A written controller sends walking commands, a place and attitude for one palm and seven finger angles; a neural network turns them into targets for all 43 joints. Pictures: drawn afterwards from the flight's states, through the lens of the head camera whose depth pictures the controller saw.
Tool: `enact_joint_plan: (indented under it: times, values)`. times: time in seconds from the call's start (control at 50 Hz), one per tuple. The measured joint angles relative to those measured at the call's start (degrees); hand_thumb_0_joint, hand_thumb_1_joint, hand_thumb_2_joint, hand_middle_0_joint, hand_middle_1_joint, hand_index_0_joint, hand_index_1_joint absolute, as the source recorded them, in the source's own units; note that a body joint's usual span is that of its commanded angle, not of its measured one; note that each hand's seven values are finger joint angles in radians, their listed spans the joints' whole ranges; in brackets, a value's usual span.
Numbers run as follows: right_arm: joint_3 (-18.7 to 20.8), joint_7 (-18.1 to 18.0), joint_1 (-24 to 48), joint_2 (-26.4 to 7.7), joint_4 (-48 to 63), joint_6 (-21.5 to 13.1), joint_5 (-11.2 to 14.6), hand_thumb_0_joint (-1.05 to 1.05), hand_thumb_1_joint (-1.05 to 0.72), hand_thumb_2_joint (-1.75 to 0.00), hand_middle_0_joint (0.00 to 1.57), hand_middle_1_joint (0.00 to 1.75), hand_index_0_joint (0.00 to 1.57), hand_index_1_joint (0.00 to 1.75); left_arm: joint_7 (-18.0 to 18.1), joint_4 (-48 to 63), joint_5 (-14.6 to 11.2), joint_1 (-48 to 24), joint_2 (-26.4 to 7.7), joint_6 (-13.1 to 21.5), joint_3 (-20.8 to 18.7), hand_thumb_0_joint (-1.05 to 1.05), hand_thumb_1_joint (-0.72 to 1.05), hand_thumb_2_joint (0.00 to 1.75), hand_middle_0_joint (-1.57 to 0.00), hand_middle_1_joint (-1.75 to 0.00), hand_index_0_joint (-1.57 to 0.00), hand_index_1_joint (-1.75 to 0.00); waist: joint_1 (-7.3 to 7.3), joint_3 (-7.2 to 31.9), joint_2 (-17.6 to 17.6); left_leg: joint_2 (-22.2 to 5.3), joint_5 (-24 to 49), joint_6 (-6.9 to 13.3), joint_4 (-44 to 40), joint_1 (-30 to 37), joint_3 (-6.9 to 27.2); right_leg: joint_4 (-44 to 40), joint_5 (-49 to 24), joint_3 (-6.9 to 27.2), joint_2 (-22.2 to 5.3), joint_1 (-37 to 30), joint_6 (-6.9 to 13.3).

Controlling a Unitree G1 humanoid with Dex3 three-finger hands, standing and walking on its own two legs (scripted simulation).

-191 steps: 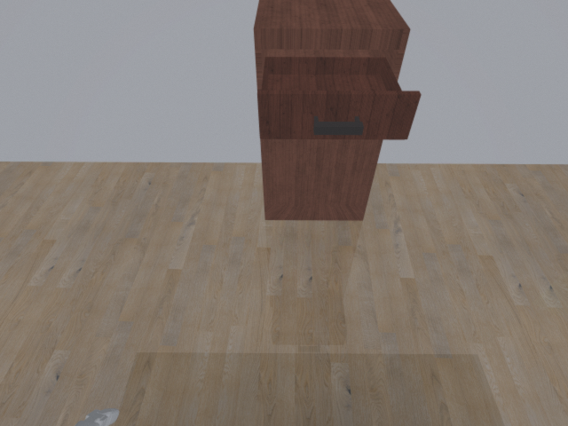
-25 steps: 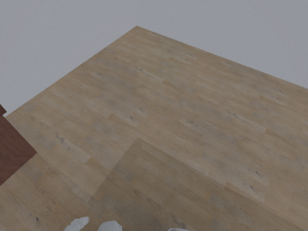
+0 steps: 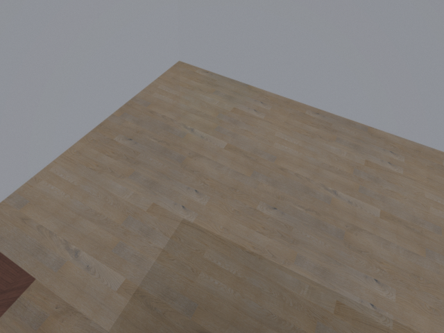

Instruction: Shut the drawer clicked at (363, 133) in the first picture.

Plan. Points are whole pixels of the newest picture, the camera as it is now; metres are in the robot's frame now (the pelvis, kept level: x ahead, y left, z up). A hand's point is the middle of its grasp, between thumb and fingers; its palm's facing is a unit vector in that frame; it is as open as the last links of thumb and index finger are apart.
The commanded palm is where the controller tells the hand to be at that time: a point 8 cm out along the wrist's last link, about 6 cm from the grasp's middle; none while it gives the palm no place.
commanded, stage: turn to face it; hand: left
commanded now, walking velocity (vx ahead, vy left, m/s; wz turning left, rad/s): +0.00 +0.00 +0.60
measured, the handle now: out of the picture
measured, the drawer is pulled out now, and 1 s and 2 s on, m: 0.29 0.29 0.29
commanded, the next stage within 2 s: take the last steps up to it in 1.92 s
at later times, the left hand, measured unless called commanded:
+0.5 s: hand out of the picture +0.06 +0.17 -0.15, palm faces +0.32 -0.91 -0.27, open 7.3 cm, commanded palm none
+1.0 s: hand out of the picture -0.04 +0.23 -0.17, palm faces +0.59 -0.77 -0.26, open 7.4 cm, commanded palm none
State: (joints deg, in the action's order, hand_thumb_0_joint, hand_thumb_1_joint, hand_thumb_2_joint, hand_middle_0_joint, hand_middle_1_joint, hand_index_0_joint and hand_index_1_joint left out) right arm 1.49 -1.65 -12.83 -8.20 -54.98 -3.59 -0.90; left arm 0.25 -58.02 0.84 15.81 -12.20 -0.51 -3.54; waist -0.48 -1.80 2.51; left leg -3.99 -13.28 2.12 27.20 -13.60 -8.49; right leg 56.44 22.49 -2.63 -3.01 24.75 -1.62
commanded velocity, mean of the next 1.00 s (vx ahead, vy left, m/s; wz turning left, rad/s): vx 0.00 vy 0.00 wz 0.60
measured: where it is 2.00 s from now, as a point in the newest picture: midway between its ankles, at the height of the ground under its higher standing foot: outside the picture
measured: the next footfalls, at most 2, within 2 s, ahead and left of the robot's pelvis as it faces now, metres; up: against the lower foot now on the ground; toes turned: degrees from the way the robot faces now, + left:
right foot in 0.24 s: +0.07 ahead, -0.13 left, +0.00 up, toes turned +2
left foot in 0.68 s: +0.02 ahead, +0.13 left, +0.00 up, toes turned +32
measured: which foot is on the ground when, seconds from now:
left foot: down 0.00-0.24, up 0.26-0.66, down 0.68-1.00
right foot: up 0.00-0.22, down 0.24-0.70, up 0.72-1.00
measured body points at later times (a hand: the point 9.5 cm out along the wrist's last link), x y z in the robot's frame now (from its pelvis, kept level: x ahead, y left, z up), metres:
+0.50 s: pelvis +0.02 -0.03 +0.00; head +0.05 -0.06 +0.45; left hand +0.04 +0.22 -0.13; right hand +0.13 -0.26 -0.17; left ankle -0.02 +0.11 -0.66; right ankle +0.03 -0.13 -0.74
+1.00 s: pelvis +0.01 +0.00 -0.01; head +0.03 +0.03 +0.44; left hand -0.08 +0.27 -0.15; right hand +0.22 -0.16 -0.14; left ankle -0.01 +0.11 -0.74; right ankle +0.09 -0.14 -0.68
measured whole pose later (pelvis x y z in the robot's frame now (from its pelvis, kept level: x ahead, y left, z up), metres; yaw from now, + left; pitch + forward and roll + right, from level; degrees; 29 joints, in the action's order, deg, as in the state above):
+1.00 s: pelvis +0.01 +0.00 -0.01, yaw +34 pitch +0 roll -1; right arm 3.4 0.7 -10.2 -12.1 -51.5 1.8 -1.2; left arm 0.6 -51.3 0.8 11.0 -13.9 -3.8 -4.8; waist -0.1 -3.4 0.4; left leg 1.5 -10.9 2.1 28.3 -17.6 1.0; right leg 56.8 22.2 -0.2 -5.2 26.3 -5.3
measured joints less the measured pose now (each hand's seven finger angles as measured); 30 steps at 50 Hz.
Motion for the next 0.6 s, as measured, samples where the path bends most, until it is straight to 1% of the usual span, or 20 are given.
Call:
enact_joint_plan:
  times: [0.06,0.1,0.18,0.22,0.24,0.26,0.28,0.3,0.32,0.36,0.38,0.42,0.46,0.5,0.6]
  values:
    - [0.37,0.21,-2.56,-1.09,-2.43,1.26,-0.08,-0.02,-0.95,-0.90,0.20,0.30,0.20,0.30,0.24,0.92,-0.04,-2.73,1.39,-0.26,0.54,0.00,0.91,0.90,-0.20,-0.30,-0.20,-0.30,0.93,-0.13,-0.44,1.25,0.36,0.25,-1.32,0.40,1.36,-6.49,-2.12,0.20,-0.77,-0.96,-0.82]
    - [0.60,0.44,-4.14,-1.30,-3.71,2.31,-0.23,-0.02,-0.94,-0.90,0.20,0.30,0.20,0.30,0.44,1.46,-0.08,-4.45,2.22,-0.62,0.64,0.00,0.91,0.90,-0.20,-0.30,-0.20,-0.30,1.56,-0.23,-0.76,1.98,0.16,0.22,-1.17,0.13,2.42,-9.14,-1.71,0.15,-0.67,-1.89,-1.20]
    - [1.23,0.75,-6.41,-1.26,-5.11,4.07,-0.50,-0.01,-0.93,-0.90,0.20,0.30,0.20,0.30,0.69,2.53,-0.35,-7.08,3.49,-0.98,0.62,0.00,0.91,0.90,-0.20,-0.30,-0.20,-0.30,2.94,-0.47,-2.00,3.06,-0.61,-0.34,0.37,-1.09,4.57,-14.96,-0.58,-0.59,0.58,-4.90,-1.40]
    - [1.63,0.88,-7.17,-1.29,-5.35,4.68,-0.38,0.00,-0.92,-0.90,0.20,0.30,0.20,0.30,0.74,3.14,-0.52,-7.71,3.92,-0.65,0.63,0.00,0.91,0.90,-0.20,-0.30,-0.20,-0.30,3.33,-0.49,-2.84,3.54,-1.41,-0.94,2.07,-2.06,5.53,-21.34,-4.25,-1.28,1.24,-7.83,-1.31]
    - [1.85,0.99,-7.58,-1.32,-5.35,4.88,-0.17,0.00,-0.92,-0.90,0.20,0.30,0.20,0.30,0.80,3.47,-0.54,-7.75,4.01,-0.28,0.67,0.00,0.91,0.90,-0.20,-0.30,-0.20,-0.30,3.36,-0.33,-3.06,3.95,-2.09,-1.34,3.45,-2.75,5.91,-25.34,-6.23,-1.70,1.18,-9.81,-0.45]
    - [2.15,1.11,-7.47,-1.70,-5.49,5.17,0.10,0.00,-0.92,-0.90,0.20,0.30,0.20,0.30,0.99,3.40,-0.36,-7.95,4.51,0.16,0.67,0.00,0.90,0.90,-0.20,-0.30,-0.20,-0.30,3.31,-0.52,-4.35,3.54,-2.97,-1.77,5.81,-3.75,6.62,-26.12,-5.47,-2.48,1.64,-10.45,1.04]
    - [2.46,1.14,-7.25,-1.96,-5.48,5.62,0.17,0.00,-0.92,-0.90,0.20,0.30,0.20,0.30,1.05,3.52,-0.21,-7.91,4.83,0.38,0.88,0.00,0.90,0.90,-0.20,-0.30,-0.20,-0.30,3.48,-0.60,-5.24,3.56,-7.44,-2.40,10.16,-5.37,7.23,-25.68,-4.86,-3.28,1.68,-10.55,2.17]
    - [2.78,1.16,-7.02,-2.13,-5.30,6.09,0.13,0.00,-0.92,-0.90,0.20,0.30,0.20,0.30,1.10,3.75,-0.14,-7.75,5.02,0.44,1.12,0.00,0.90,0.90,-0.20,-0.30,-0.20,-0.30,3.71,-0.60,-5.66,3.93,-11.44,-2.94,16.03,-7.42,7.53,-25.49,-4.50,-4.14,1.22,-10.90,2.88]
    - [3.03,1.26,-6.68,-2.28,-5.16,6.51,0.05,0.00,-0.91,-0.90,0.20,0.30,0.20,0.30,1.20,3.97,-0.11,-7.51,5.14,0.48,1.20,0.00,0.90,0.90,-0.20,-0.30,-0.20,-0.30,3.79,-0.57,-5.81,4.12,-13.47,-3.47,21.98,-9.43,7.42,-25.80,-4.44,-4.97,0.64,-11.49,3.23]
    - [3.39,1.60,-5.64,-2.60,-4.81,6.99,-0.10,0.00,-0.91,-0.90,0.20,0.30,0.20,0.30,1.43,4.34,-0.13,-6.96,5.14,0.43,1.22,0.00,0.90,0.90,-0.20,-0.30,-0.20,-0.30,3.60,-0.66,-5.72,3.59,-13.32,-4.54,31.78,-12.66,6.65,-27.01,-4.82,-6.38,-0.39,-12.87,3.37]
    - [3.52,1.78,-5.04,-2.79,-4.52,7.08,-0.15,0.00,-0.91,-0.90,0.20,0.30,0.20,0.30,1.50,4.46,-0.13,-6.68,5.07,0.40,1.22,0.00,0.90,0.90,-0.20,-0.30,-0.20,-0.30,3.46,-0.75,-5.60,3.10,-12.51,-4.98,35.08,-13.82,6.33,-27.53,-5.00,-7.05,-0.84,-13.47,3.33]
    - [3.77,2.10,-3.77,-3.27,-3.79,7.18,-0.18,0.00,-0.91,-0.90,0.20,0.30,0.20,0.30,1.68,4.65,-0.13,-6.06,4.88,0.43,1.05,0.00,0.90,0.90,-0.21,-0.30,-0.20,-0.30,3.14,-0.92,-5.34,2.05,-11.12,-5.64,38.19,-15.19,5.95,-28.20,-5.14,-8.42,-1.69,-14.41,3.15]
    - [3.97,2.32,-2.30,-3.79,-3.02,7.37,-0.24,0.00,-0.91,-0.90,0.20,0.30,0.20,0.30,1.80,4.91,0.01,-5.41,4.36,0.47,0.85,0.00,0.91,0.90,-0.21,-0.30,-0.20,-0.30,2.61,-1.16,-4.97,1.10,-10.50,-6.14,37.85,-15.52,5.65,-28.26,-4.97,-9.75,-2.55,-14.97,2.96]
    - [4.13,2.48,-0.65,-4.38,-2.24,7.60,-0.28,0.00,-0.91,-0.90,0.20,0.30,0.20,0.30,1.73,5.04,0.24,-4.71,3.77,0.34,0.77,-0.01,0.91,0.90,-0.21,-0.30,-0.20,-0.30,1.98,-1.49,-4.53,0.37,-10.29,-6.36,35.47,-15.13,5.27,-27.83,-4.59,-11.03,-3.42,-15.21,2.69]
    - [4.06,2.93,3.76,-5.61,0.23,7.58,-0.21,0.00,-0.91,-0.90,0.20,0.30,0.19,0.30,1.35,4.97,0.70,-2.76,1.82,-0.42,0.39,0.00,0.91,0.90,-0.21,-0.30,-0.20,-0.30,0.05,-2.80,-2.92,-0.34,-10.15,-5.85,24.25,-11.59,3.34,-24.90,-2.96,-13.94,-5.65,-14.54,1.51]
